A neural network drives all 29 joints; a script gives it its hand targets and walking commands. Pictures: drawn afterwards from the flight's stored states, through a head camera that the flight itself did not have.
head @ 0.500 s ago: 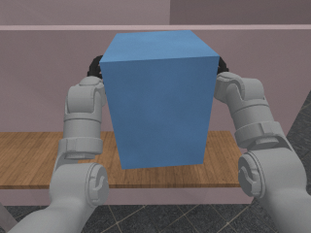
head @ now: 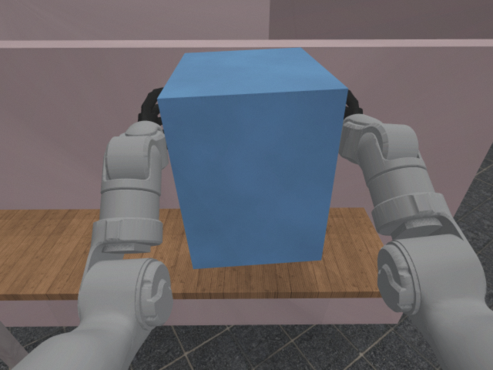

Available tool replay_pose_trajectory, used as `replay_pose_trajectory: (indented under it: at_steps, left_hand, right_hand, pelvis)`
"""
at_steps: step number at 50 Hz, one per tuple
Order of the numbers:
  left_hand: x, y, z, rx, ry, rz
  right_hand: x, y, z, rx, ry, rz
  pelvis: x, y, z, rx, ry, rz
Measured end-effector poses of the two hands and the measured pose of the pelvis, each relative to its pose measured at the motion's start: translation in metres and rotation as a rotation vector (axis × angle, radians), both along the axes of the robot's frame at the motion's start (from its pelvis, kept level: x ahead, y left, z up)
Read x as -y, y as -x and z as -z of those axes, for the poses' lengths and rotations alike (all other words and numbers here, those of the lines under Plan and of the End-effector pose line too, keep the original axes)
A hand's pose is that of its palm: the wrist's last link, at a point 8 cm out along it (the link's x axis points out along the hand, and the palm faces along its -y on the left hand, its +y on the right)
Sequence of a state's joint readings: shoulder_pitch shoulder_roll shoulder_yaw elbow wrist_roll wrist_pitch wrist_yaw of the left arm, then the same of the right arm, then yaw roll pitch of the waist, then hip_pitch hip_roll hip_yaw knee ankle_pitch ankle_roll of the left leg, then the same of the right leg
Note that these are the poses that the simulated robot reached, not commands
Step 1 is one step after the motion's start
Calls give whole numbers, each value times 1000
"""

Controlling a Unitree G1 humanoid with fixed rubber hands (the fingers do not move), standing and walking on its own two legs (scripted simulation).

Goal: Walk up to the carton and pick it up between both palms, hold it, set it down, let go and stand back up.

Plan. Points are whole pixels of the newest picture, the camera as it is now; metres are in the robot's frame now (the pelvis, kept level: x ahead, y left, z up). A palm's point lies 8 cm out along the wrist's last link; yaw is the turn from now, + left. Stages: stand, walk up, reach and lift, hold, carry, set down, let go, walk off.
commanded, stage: hold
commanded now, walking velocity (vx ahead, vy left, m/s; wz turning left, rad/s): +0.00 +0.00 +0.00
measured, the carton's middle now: (250, 152) +0.41 +0.01 +0.24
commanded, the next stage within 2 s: set down in 0.82 s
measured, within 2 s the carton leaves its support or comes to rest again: neither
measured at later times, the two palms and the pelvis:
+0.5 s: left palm (150, 134) +0.38 +0.16 +0.29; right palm (348, 130) +0.38 -0.14 +0.29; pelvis +0.00 +0.00 +0.00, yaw +0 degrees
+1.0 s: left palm (147, 132) +0.37 +0.16 +0.30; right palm (348, 131) +0.37 -0.14 +0.29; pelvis +0.00 +0.00 +0.00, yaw +0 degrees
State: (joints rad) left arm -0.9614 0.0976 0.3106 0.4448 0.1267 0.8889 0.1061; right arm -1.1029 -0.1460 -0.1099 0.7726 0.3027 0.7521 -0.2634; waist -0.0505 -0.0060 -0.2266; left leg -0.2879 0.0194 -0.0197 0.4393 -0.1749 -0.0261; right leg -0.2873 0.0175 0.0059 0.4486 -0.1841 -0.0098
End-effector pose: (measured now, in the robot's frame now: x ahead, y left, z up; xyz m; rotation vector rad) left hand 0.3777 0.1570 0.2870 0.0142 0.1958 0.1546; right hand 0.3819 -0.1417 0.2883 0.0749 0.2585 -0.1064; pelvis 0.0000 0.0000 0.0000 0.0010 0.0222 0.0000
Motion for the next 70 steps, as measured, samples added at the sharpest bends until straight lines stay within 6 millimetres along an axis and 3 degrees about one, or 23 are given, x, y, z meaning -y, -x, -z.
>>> replay_pose_trajectory:
  at_steps: [43, 53, 63, 70]
  left_hand:
    - [0, 0, -1, 2, 0, -1]
    - [-2, 9, -10, 41, 4, -4]
    - [-5, -10, 7, 44, 54, -4]
    - [-11, -24, 15, 63, 47, -29]
  right_hand:
    - [0, 0, -1, 1, 0, -1]
    - [-2, 9, -5, 39, 0, -4]
    - [-5, -9, -1, 48, 72, -11]
    - [-11, -28, 17, 68, 60, -31]
  pelvis:
    - [0, 0, 0, 0, 0, 0]
    - [0, 4, 0, 18, 0, 0]
    - [0, 2, 0, 15, 0, -1]
    - [0, -6, 0, 6, 0, -1]
